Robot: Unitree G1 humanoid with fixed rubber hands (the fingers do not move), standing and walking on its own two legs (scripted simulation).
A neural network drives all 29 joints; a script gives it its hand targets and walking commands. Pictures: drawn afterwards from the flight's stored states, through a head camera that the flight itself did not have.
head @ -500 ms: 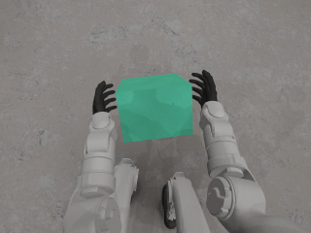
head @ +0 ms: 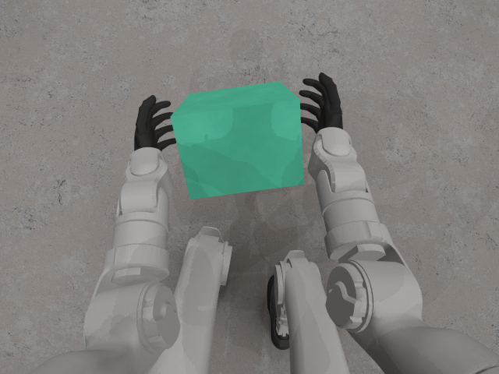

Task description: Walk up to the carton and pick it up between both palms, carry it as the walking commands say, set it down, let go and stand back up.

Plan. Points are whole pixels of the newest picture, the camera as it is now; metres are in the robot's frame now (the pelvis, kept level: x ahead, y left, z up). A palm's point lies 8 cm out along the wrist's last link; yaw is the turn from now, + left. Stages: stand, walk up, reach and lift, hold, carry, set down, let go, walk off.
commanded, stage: set down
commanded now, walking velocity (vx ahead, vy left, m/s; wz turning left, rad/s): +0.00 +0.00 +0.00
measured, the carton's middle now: (239, 133) +0.48 +0.09 -0.20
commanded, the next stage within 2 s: none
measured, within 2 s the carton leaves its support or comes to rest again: neither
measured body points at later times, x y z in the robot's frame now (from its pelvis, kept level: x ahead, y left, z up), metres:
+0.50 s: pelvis -0.03 +0.02 -0.07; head +0.28 +0.07 +0.26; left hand +0.44 +0.23 -0.20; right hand +0.51 -0.04 -0.18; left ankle +0.12 +0.13 -0.51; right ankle +0.05 -0.10 -0.51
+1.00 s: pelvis -0.03 +0.01 -0.12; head +0.32 +0.05 +0.15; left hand +0.47 +0.23 -0.29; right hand +0.54 -0.04 -0.27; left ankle +0.12 +0.13 -0.51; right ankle +0.05 -0.10 -0.51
